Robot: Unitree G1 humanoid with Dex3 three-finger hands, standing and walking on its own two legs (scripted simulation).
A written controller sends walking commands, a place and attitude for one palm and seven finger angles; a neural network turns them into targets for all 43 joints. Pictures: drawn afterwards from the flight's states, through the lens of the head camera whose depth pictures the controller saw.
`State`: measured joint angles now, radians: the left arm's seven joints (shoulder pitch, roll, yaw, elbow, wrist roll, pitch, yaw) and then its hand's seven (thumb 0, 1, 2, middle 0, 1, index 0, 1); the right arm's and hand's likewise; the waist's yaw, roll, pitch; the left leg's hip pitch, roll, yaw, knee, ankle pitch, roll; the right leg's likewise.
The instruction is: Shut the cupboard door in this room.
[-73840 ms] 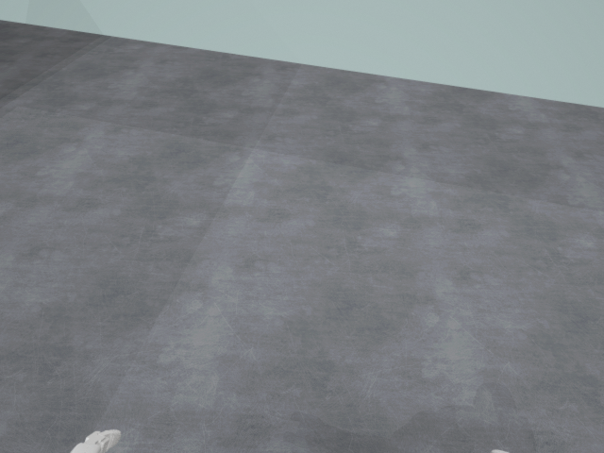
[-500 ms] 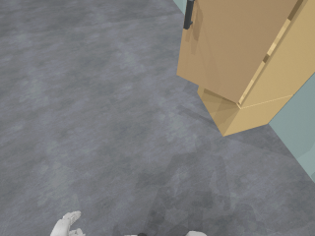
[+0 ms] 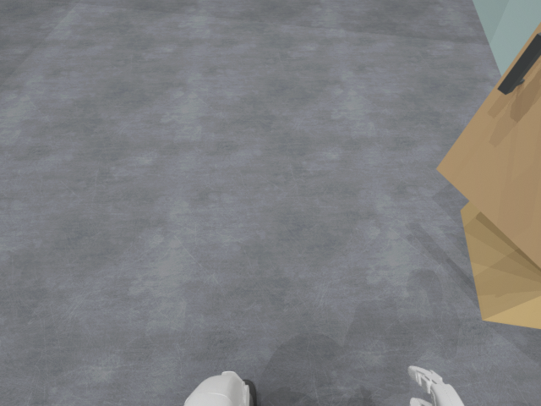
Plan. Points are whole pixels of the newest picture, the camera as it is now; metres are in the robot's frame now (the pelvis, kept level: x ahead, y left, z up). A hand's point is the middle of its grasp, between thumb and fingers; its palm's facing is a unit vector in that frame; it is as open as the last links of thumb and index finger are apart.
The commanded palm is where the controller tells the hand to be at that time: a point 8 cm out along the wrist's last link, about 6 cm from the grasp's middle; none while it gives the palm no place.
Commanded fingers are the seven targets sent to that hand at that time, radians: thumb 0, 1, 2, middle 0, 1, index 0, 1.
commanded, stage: walk to a spot facing it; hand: left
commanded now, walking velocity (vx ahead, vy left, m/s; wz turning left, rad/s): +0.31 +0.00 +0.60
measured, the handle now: (530, 62) +0.79 -0.49 +0.05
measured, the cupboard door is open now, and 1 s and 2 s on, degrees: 38 38 38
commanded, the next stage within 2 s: turn to face it in 0.36 s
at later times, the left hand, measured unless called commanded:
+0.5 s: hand (182, 267) +0.34 +0.20 -0.12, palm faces +0.15 -0.96 -0.23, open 7.4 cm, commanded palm none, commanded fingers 0.00 0.90 0.90 -0.20 -0.30 -0.20 -0.30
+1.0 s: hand (174, 299) +0.29 +0.20 -0.15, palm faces +0.15 -0.97 -0.18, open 7.3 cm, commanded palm none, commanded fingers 0.00 0.90 0.90 -0.20 -0.30 -0.20 -0.30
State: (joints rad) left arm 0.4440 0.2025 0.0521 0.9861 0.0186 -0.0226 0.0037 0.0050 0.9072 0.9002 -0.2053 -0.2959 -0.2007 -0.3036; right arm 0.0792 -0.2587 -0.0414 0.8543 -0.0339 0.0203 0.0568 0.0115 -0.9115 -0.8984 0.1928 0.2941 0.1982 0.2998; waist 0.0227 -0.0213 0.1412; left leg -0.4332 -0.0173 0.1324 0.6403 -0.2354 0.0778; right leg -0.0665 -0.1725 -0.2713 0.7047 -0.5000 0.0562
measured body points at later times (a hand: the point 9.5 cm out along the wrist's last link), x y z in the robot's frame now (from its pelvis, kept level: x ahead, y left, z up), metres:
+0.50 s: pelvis +0.20 -0.02 +0.01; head +0.25 -0.02 +0.46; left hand +0.33 +0.25 -0.11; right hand +0.21 -0.27 -0.14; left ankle +0.07 +0.07 -0.70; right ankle +0.31 -0.13 -0.72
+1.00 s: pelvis +0.28 +0.01 +0.03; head +0.32 +0.03 +0.47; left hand +0.28 +0.26 -0.14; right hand +0.40 -0.21 -0.11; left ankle +0.25 +0.11 -0.71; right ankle +0.28 -0.12 -0.66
